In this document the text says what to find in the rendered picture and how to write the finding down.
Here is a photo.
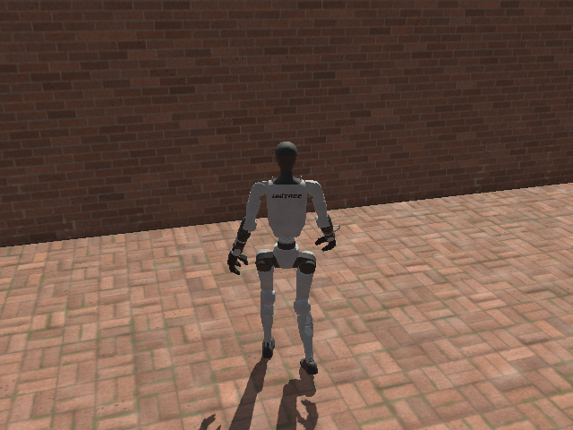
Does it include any robot left upper arm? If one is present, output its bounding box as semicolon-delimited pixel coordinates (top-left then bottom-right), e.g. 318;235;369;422
243;181;268;232

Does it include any right robot hand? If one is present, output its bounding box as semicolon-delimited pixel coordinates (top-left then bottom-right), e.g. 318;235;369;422
315;236;336;252

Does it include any robot left forearm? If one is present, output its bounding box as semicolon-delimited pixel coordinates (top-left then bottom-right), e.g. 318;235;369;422
231;217;251;256

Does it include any robot left shin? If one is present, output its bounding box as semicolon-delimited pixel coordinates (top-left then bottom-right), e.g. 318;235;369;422
261;290;274;347

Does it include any left robot hand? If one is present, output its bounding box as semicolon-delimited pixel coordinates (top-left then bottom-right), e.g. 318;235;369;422
227;251;248;275

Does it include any robot right forearm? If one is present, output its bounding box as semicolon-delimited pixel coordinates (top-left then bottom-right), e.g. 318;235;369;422
321;214;335;242

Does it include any right robot thigh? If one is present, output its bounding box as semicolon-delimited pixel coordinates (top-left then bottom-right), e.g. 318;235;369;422
294;251;316;315

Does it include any robot right upper arm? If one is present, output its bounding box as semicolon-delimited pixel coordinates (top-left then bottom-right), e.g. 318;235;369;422
305;180;330;228

